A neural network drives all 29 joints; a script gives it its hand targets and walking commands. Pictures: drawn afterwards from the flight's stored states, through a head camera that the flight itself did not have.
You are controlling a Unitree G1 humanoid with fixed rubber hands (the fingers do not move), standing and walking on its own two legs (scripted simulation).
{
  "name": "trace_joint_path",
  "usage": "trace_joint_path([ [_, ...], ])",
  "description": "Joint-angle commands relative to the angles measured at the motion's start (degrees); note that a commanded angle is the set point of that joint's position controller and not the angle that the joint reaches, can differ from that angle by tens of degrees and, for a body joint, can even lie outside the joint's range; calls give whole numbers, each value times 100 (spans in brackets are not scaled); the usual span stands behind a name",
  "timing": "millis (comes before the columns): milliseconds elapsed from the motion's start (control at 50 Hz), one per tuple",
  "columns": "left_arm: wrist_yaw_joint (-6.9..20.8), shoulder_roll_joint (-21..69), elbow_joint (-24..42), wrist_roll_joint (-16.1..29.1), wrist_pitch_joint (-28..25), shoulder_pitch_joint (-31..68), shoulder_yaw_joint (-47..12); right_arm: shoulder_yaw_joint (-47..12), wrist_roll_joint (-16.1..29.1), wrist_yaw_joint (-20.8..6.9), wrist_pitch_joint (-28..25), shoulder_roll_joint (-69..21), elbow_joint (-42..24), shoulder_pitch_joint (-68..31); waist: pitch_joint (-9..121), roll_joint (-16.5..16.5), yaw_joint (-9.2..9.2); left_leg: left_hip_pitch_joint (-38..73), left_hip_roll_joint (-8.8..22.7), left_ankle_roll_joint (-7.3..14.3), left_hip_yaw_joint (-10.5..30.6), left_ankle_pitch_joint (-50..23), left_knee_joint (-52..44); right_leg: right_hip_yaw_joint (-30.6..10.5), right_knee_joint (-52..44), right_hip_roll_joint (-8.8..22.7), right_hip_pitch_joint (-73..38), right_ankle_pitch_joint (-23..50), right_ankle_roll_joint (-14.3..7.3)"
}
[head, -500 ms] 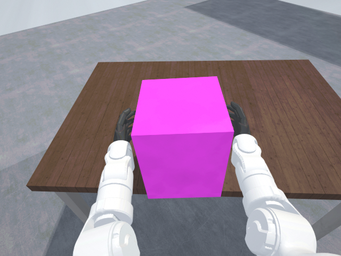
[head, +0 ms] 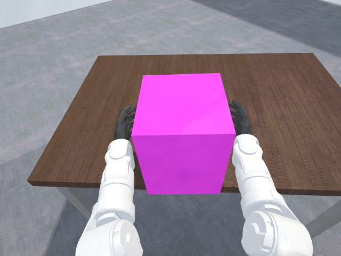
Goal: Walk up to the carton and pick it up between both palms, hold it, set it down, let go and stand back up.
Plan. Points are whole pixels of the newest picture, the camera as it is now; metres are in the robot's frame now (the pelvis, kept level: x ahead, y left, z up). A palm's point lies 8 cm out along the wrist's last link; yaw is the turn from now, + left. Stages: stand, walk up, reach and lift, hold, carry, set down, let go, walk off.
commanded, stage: set down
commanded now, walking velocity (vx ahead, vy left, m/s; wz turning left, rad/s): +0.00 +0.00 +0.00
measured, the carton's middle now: (182, 136) +0.43 -0.01 +0.04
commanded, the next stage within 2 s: none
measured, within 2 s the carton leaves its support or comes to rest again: neither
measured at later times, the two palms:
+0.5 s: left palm (123, 139) +0.40 +0.13 +0.08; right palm (242, 133) +0.39 -0.16 +0.08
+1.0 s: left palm (125, 140) +0.41 +0.14 +0.06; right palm (241, 133) +0.40 -0.16 +0.07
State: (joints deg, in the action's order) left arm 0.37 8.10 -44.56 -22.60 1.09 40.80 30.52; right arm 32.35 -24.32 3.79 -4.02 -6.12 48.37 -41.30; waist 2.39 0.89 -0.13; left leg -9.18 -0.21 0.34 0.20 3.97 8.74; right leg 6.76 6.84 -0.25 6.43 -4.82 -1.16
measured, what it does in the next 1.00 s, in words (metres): stands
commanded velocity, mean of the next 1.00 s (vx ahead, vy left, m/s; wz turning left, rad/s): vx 0.00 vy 0.00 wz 0.00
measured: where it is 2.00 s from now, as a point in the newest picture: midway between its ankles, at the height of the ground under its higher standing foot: outside the picture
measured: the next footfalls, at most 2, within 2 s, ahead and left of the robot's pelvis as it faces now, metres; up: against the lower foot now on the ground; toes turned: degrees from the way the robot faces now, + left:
none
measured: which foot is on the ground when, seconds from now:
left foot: down 0.00-1.00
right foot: down 0.00-1.00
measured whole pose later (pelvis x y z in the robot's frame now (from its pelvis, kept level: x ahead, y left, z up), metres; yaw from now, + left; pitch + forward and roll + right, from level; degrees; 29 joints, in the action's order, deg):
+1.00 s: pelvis +0.00 +0.00 +0.00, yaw -3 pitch +9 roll +0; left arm -0.8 5.8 -47.4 -21.4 -3.9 40.5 30.3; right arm 27.9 -20.4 1.6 -5.3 -5.1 48.2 -41.3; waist 3.1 -0.3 0.8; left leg -13.5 0.3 0.4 -2.5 4.1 9.0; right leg 4.0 8.8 -0.6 12.6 -4.8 -1.1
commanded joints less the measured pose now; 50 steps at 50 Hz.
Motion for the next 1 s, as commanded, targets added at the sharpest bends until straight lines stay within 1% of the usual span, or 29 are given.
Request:
trace_joint_path([
  [0,407,1552,417,-70,-291,3292,-1290,-1490,-164,-712,-322,-2053,-433,-3262,2510,-181,33,269,-10,59,117,-678,-18,-197,554,-29,-1558,2182,343],
  [260,473,1364,363,-328,-297,2984,-923,-1172,-449,-752,-221,-1958,-563,-2914,2110,-172,66,173,-16,55,49,-372,-101,-187,464,-8,-1416,1732,377],
  [360,498,1380,392,-398,-284,2869,-857,-1103,-525,-773,-181,-1956,-607,-2753,2012,-133,61,178,-20,40,40,-329,-125,-173,443,-9,-1364,1663,395],
  [620,505,1346,461,-477,-310,2586,-756,-1085,-546,-806,-124,-1858,-659,-2393,1798,-83,70,221,-26,-6,6,-306,-149,-160,405,-37,-1174,1581,416],
  [740,480,1254,472,-476,-334,2445,-712,-1099,-487,-808,-102,-1730,-677,-2269,1804,-78,90,232,-39,-22,-19,-348,-132,-174,419,-59,-1098,1612,422],
  [820,422,1043,514,-401,-375,2376,-695,-1138,-353,-775,-95,-1490,-674,-2219,1918,-97,113,252,-54,-28,-55,-413,-94,-204,457,-84,-1033,1670,426],
  [880,296,713,528,-233,-493,2420,-729,-1205,-132,-698,-163,-1130,-635,-2293,2230,-78,150,207,-69,-32,-94,-563,-26,-253,559,-106,-1002,1912,421],
  [920,131,233,467,-43,-628,2459,-700,-1254,134,-569,-227,-662,-547,-2364,2515,-102,205,106,-80,-12,-146,-670,39,-314,665,-117,-976,2112,416],
  [980,-225,-479,308,376,-970,2723,-751,-1424,709,-289,-362,-57,-335,-2702,3077,-71,327,-167,-95,36,-214,-920,193,-433,849,-120,-836,2438,386],
])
